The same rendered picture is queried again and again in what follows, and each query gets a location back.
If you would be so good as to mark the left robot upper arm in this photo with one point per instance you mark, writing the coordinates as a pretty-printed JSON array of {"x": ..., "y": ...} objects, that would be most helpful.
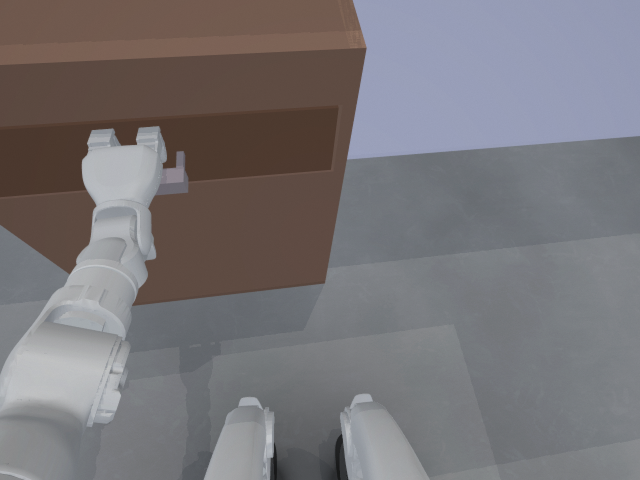
[{"x": 67, "y": 379}]

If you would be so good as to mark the drawer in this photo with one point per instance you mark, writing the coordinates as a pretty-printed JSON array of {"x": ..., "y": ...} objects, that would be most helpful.
[{"x": 47, "y": 158}]

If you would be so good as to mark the handle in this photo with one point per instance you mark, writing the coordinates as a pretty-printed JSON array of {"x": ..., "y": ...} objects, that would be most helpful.
[{"x": 174, "y": 180}]

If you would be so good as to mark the robot left hand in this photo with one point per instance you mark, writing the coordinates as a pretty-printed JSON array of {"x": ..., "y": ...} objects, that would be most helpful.
[{"x": 131, "y": 172}]

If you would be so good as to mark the robot thigh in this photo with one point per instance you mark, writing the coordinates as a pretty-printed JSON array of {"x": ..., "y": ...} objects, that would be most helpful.
[
  {"x": 371, "y": 434},
  {"x": 246, "y": 440}
]

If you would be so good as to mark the right robot thigh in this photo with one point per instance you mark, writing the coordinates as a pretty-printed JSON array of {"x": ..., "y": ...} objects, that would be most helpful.
[{"x": 371, "y": 434}]

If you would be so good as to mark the left robot thigh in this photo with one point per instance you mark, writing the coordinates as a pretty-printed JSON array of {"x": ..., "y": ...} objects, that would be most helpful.
[{"x": 246, "y": 440}]

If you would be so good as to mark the robot left forearm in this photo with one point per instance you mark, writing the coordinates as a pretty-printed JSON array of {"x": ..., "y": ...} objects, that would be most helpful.
[{"x": 101, "y": 289}]

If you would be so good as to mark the cabinet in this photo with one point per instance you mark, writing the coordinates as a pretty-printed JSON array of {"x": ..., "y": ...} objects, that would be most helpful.
[{"x": 89, "y": 60}]

